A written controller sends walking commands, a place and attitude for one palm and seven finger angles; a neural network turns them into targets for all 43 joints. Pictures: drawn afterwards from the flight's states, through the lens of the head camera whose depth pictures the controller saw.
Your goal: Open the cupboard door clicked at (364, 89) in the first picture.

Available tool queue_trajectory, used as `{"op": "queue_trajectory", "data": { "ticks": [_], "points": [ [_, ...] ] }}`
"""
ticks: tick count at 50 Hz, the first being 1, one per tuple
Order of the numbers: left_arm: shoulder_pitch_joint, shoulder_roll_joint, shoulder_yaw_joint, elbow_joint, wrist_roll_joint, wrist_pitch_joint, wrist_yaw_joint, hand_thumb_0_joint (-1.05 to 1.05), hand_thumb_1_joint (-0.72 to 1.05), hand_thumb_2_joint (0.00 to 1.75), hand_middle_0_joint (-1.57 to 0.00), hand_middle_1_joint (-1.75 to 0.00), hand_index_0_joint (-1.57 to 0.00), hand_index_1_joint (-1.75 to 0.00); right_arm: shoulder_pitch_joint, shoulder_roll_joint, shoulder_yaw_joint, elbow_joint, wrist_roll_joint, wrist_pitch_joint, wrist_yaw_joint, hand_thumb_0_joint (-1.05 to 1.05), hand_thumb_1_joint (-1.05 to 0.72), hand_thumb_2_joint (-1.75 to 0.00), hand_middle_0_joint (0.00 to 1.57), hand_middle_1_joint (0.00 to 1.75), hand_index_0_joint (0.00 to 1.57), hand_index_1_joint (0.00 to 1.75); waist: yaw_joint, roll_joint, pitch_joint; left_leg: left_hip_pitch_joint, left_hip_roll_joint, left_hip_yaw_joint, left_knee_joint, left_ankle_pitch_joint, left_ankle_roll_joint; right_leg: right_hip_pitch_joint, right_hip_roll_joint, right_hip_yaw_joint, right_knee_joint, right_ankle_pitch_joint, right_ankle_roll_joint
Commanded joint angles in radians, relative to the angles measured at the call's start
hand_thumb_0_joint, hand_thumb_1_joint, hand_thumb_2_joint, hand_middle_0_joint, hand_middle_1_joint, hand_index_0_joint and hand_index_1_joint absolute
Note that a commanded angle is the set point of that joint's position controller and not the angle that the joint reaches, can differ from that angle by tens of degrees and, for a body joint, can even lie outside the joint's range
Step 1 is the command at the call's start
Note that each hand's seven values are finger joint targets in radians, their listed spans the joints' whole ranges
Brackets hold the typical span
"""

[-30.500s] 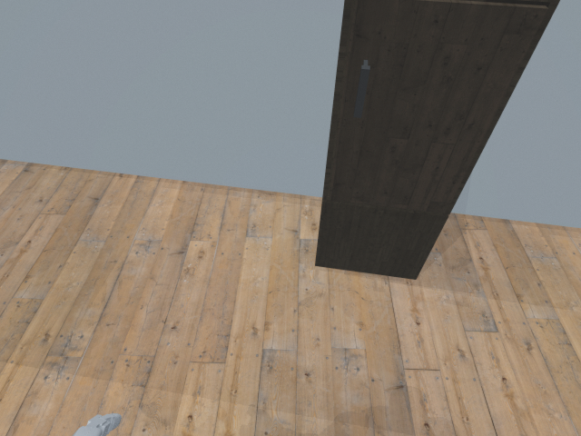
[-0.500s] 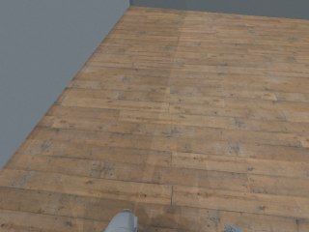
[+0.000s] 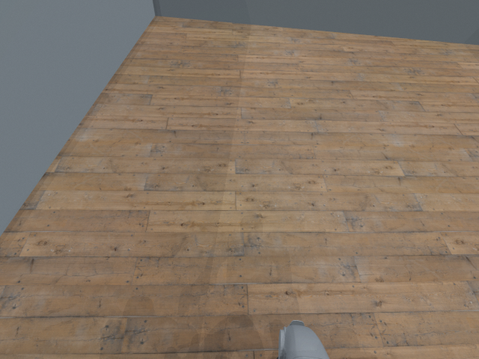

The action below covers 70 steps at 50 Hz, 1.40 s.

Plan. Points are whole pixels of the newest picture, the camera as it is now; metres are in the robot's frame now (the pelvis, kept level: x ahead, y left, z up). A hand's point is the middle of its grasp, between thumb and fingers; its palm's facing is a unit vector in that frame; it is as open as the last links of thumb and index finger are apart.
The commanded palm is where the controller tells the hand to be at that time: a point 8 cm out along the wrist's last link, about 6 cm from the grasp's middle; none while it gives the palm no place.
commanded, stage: turn to face it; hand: left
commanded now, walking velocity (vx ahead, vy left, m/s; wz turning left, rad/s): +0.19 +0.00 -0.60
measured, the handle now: out of the picture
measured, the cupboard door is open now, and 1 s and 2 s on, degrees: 46 46 46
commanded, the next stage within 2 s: none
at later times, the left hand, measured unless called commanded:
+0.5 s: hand (175, 301) +0.25 +0.15 -0.17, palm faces +0.16 -0.97 -0.19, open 7.1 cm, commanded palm none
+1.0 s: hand (150, 321) +0.21 +0.19 -0.16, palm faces +0.41 -0.85 -0.33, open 7.4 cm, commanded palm none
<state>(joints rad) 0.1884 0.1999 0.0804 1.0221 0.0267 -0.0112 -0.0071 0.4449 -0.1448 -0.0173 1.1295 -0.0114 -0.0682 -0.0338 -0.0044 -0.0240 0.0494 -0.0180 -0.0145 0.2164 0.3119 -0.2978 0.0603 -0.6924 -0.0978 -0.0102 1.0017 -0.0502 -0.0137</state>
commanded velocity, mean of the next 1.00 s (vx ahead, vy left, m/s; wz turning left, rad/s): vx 0.00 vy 0.00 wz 0.56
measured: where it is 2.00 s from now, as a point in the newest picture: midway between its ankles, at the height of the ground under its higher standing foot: (258, 357)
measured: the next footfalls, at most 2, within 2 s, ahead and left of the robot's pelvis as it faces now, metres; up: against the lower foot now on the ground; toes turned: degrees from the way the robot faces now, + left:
right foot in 0.18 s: +0.21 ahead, -0.12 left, +0.00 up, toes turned -8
left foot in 0.62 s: +0.23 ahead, +0.11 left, +0.00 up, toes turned +22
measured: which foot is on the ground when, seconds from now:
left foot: down 0.00-0.18, up 0.20-0.60, down 0.62-0.98, up 1.00-1.00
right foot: up 0.00-0.16, down 0.18-0.62, up 0.64-0.96, down 0.98-1.00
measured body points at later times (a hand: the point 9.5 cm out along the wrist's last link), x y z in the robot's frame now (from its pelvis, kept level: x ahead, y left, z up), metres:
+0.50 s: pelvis +0.16 -0.04 -0.01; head +0.20 -0.03 +0.44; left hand +0.25 +0.20 -0.15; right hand +0.24 -0.28 -0.16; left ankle +0.18 +0.10 -0.69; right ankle +0.17 -0.12 -0.74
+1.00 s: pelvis +0.22 -0.06 -0.02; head +0.28 -0.05 +0.43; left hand +0.19 +0.23 -0.14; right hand +0.38 -0.25 -0.18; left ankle +0.19 +0.09 -0.73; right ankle +0.26 -0.17 -0.75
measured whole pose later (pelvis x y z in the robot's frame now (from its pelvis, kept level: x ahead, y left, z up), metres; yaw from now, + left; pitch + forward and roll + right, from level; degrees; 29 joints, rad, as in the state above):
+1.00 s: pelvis +0.22 -0.06 -0.02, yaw +25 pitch +2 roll +1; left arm 0.16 0.23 0.06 0.90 0.02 0.01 0.02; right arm 0.17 -0.23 -0.07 0.93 -0.01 0.06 0.01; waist -0.01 0.05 0.08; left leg -0.43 0.00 -0.06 0.68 -0.35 -0.03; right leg -0.32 -0.06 -0.05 0.60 -0.29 0.02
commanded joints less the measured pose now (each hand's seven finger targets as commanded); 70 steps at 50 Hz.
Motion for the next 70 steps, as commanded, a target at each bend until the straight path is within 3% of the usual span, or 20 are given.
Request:
{"op": "queue_trajectory", "data": {
  "ticks": [1, 4, 7, 8, 9, 10, 13, 17, 29, 31, 33, 38, 46, 47, 49, 55, 63, 65, 67, 70],
  "points": [
    [-0.084, -0.023, -0.024, -0.073, -0.003, -0.003, -0.026, 0.0, 0.9, 0.9, -0.2, -0.3, -0.2, -0.3, 0.101, -0.097, -0.007, -0.027, -0.011, -0.015, -0.002, 0.0, -0.9, -0.9, 0.2, 0.3, 0.2, 0.3, -0.023, 0.136, 0.114, -0.064, 0.253, -0.046, -0.094, 0.669, -0.006, 0.057, 0.038, -0.096, -0.192, 0.023, -0.018],
    [-0.097, -0.012, -0.029, -0.083, -0.005, -0.017, -0.018, 0.0, 0.9, 0.9, -0.2, -0.3, -0.2, -0.3, 0.144, -0.125, -0.008, -0.004, -0.018, -0.006, -0.008, 0.0, -0.9, -0.9, 0.2, 0.3, 0.2, 0.3, -0.027, 0.103, 0.058, 0.045, 0.293, -0.062, 0.011, 0.961, 0.017, 0.152, 0.087, -0.12, -0.315, -0.078, -0.057],
    [0.152, 0.039, -0.024, -0.009, -0.001, -0.048, 0.004, 0.0, 0.9, 0.9, -0.2, -0.3, -0.2, -0.3, 0.103, -0.14, -0.01, -0.001, -0.001, 0.002, -0.007, 0.0, -0.9, -0.9, 0.2, 0.3, 0.2, 0.3, 0.083, 0.112, -0.108, 0.007, 0.265, -0.081, 0.3, 1.008, -0.009, 0.53, 0.111, -0.116, -0.492, 0.021, -0.074],
    [0.267, 0.115, -0.007, 0.028, 0.004, -0.062, 0.016, 0.0, 0.9, 0.9, -0.2, -0.3, -0.2, -0.3, 0.096, -0.112, -0.01, -0.011, 0.016, 0.002, 0.0, 0.0, -0.9, -0.9, 0.2, 0.3, 0.2, 0.3, 0.125, 0.009, -0.218, -0.218, 0.196, -0.065, 0.523, 0.697, -0.035, 0.841, -0.044, 0.026, -0.462, 0.387, -0.119],
    [0.357, 0.202, 0.014, 0.051, -0.003, -0.069, 0.024, 0.0, 0.9, 0.9, -0.2, -0.3, -0.2, -0.3, 0.155, -0.07, -0.008, -0.031, 0.029, -0.001, 0.0, 0.0, -0.9, -0.9, 0.2, 0.3, 0.2, 0.3, 0.118, -0.179, -0.36, -0.472, 0.011, -0.067, 0.849, -0.276, -0.081, 1.102, -0.369, 0.364, -0.464, 0.874, -0.257],
    [0.315, 0.198, 0.0, 0.029, -0.019, -0.062, 0.031, 0.0, 0.9, 0.9, -0.2, -0.3, -0.2, -0.3, 0.124, -0.092, -0.011, -0.036, 0.031, 0.014, -0.008, 0.0, -0.9, -0.9, 0.2, 0.3, 0.2, 0.3, 0.103, -0.13, -0.36, -0.43, 0.05, -0.21, 0.961, -0.364, -0.065, 0.967, -0.415, 0.324, -0.527, 0.892, -0.296],
    [0.116, 0.101, -0.024, -0.019, -0.02, -0.044, 0.046, 0.0, 0.9, 0.9, -0.2, -0.3, -0.2, -0.3, -0.024, -0.032, -0.013, -0.057, 0.016, 0.055, 0.003, 0.0, -0.9, -0.9, 0.2, 0.3, 0.2, 0.3, 0.036, -0.047, -0.078, -0.493, 0.118, -0.235, 0.982, -0.2, -0.082, 0.594, -0.301, 0.115, -0.635, 0.602, -0.203],
    [0.01, 0.063, -0.028, -0.055, -0.015, -0.047, 0.045, 0.0, 0.9, 0.9, -0.2, -0.3, -0.2, -0.3, 0.027, 0.007, -0.018, -0.05, 0.003, 0.101, 0.023, 0.0, -0.9, -0.9, 0.2, 0.3, 0.2, 0.3, -0.052, -0.077, -0.076, -0.412, 0.125, -0.181, 0.828, -0.084, -0.11, 0.425, -0.223, -0.093, -0.699, 0.371, -0.123],
    [-0.003, 0.152, 0.024, -0.109, -0.006, -0.008, 0.03, 0.0, 0.9, 0.9, -0.2, -0.3, -0.2, -0.3, -0.151, -0.132, -0.057, -0.202, -0.013, 0.095, 0.053, 0.0, -0.9, -0.9, 0.2, 0.3, 0.2, 0.3, -0.053, -0.004, -0.095, -0.221, 0.077, -0.097, 0.233, 0.097, -0.094, 0.465, -0.244, -0.209, -0.383, 0.109, -0.038],
    [-0.034, 0.068, 0.001, -0.181, -0.02, 0.005, 0.023, 0.0, 0.9, 0.9, -0.2, -0.3, -0.2, -0.3, -0.05, -0.321, -0.097, -0.209, -0.022, 0.081, 0.037, 0.0, -0.9, -0.9, 0.2, 0.3, 0.2, 0.3, -0.103, 0.463, -0.146, -0.047, 0.465, -0.665, 0.045, 0.749, 0.142, 0.107, -0.005, -0.181, 0.071, -0.657, 0.097],
    [-0.104, 0.096, 0.006, -0.207, -0.004, 0.02, 0.024, 0.0, 0.9, 0.9, -0.2, -0.3, -0.2, -0.3, -0.081, -0.322, -0.097, -0.216, -0.021, 0.082, 0.02, 0.0, -0.9, -0.9, 0.2, 0.3, 0.2, 0.3, -0.081, 0.185, -0.146, -0.095, 0.452, -0.599, 0.036, 0.526, 0.177, 0.075, -0.018, -0.011, 0.218, -0.544, 0.073],
    [-0.026, 0.092, 0.007, -0.158, -0.009, 0.03, 0.013, 0.0, 0.9, 0.9, -0.2, -0.3, -0.2, -0.3, -0.228, -0.274, -0.081, -0.263, -0.014, 0.07, 0.012, 0.0, -0.9, -0.9, 0.2, 0.3, 0.2, 0.3, -0.012, 0.175, -0.146, -0.128, 0.27, -0.407, 0.064, 0.473, 0.083, 0.126, 0.014, 0.004, 0.111, -0.368, 0.099],
    [0.067, 0.106, 0.003, -0.155, -0.019, 0.019, 0.022, 0.0, 0.9, 0.9, -0.2, -0.3, -0.2, -0.3, -0.304, -0.292, -0.106, -0.285, -0.01, 0.101, 0.03, 0.0, -0.9, -0.9, 0.2, 0.3, 0.2, 0.3, 0.022, 0.178, -0.137, -0.304, 0.199, -0.457, 0.131, 0.277, 0.045, 0.483, 0.089, -0.061, -0.447, -0.256, 0.087],
    [0.111, 0.142, 0.012, -0.149, -0.014, 0.011, 0.027, 0.0, 0.9, 0.9, -0.2, -0.3, -0.2, -0.3, -0.319, -0.263, -0.102, -0.296, -0.002, 0.102, 0.033, 0.0, -0.9, -0.9, 0.2, 0.3, 0.2, 0.3, 0.048, 0.096, -0.137, -0.405, 0.142, -0.43, 0.194, 0.16, 0.001, 0.606, 0.036, -0.02, -0.598, -0.193, 0.075],
    [0.12, 0.293, 0.032, -0.161, 0.004, 0.003, 0.042, 0.0, 0.9, 0.9, -0.2, -0.3, -0.2, -0.3, -0.353, -0.188, -0.09, -0.334, 0.001, 0.102, 0.044, 0.0, -0.9, -0.9, 0.2, 0.3, 0.2, 0.3, 0.074, -0.352, -0.098, -0.625, -0.031, -0.225, 0.685, -0.341, -0.106, 0.613, -0.411, 0.394, -0.753, -0.043, -0.104],
    [0.002, 0.167, 0.003, -0.192, 0.0, -0.003, 0.044, 0.0, 0.9, 0.9, -0.2, -0.3, -0.2, -0.3, -0.337, -0.155, -0.079, -0.278, 0.0, 0.126, 0.067, 0.0, -0.9, -0.9, 0.2, 0.3, 0.2, 0.3, -0.005, -0.212, -0.049, -0.576, 0.054, -0.187, 0.81, -0.138, -0.136, 0.581, -0.213, -0.032, -0.62, 0.272, -0.066],
    [0.101, 0.237, 0.032, -0.156, 0.001, -0.006, 0.037, 0.0, 0.9, 0.9, -0.2, -0.3, -0.2, -0.3, -0.368, -0.151, -0.059, -0.296, 0.003, 0.102, 0.066, 0.0, -0.9, -0.9, 0.2, 0.3, 0.2, 0.3, 0.029, -0.183, -0.123, -0.36, 0.009, -0.066, 0.299, -0.068, -0.108, 0.699, -0.261, -0.114, -0.439, 0.524, -0.054],
    [0.062, 0.224, 0.029, -0.17, -0.012, -0.003, 0.029, 0.0, 0.9, 0.9, -0.2, -0.3, -0.2, -0.3, -0.249, -0.217, -0.078, -0.267, -0.005, 0.093, 0.064, 0.0, -0.9, -0.9, 0.2, 0.3, 0.2, 0.3, -0.047, -0.064, -0.175, -0.081, 0.046, -0.116, 0.116, 0.209, -0.077, 0.519, -0.227, -0.174, -0.234, 0.353, 0.016],
    [-0.029, 0.117, -0.003, -0.249, -0.018, 0.014, 0.025, 0.0, 0.9, 0.9, -0.2, -0.3, -0.2, -0.3, -0.097, -0.398, -0.123, -0.235, -0.005, 0.091, 0.044, 0.0, -0.9, -0.9, 0.2, 0.3, 0.2, 0.3, -0.12, 0.326, -0.236, 0.13, 0.456, -0.627, 0.103, 0.932, 0.18, 0.085, -0.021, -0.09, 0.153, -0.633, 0.104],
    [-0.062, 0.132, 0.007, -0.219, -0.005, 0.034, 0.03, 0.0, 0.9, 0.9, -0.2, -0.3, -0.2, -0.3, -0.207, -0.318, -0.1, -0.259, -0.01, 0.087, 0.023, 0.0, -0.9, -0.9, 0.2, 0.3, 0.2, 0.3, -0.062, 0.225, -0.157, -0.033, 0.339, -0.486, 0.077, 0.59, 0.129, 0.077, -0.044, 0.015, 0.219, -0.459, 0.099]
  ]
}}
